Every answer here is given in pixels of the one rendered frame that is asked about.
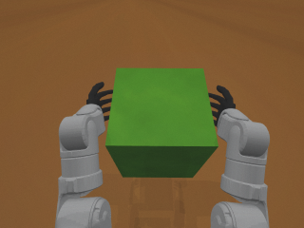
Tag right robot upper arm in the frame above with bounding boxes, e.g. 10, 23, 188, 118
210, 201, 269, 228

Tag left robot upper arm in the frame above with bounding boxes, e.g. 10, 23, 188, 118
55, 197, 112, 228

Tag carton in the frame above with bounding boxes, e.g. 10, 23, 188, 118
105, 67, 219, 178

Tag left robot forearm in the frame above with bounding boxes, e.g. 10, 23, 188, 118
55, 104, 105, 228

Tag robot right hand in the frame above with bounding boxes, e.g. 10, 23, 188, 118
208, 85, 236, 127

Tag robot left hand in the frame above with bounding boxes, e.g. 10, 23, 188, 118
86, 82, 113, 121

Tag right robot forearm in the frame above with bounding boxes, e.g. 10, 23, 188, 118
217, 108, 270, 228

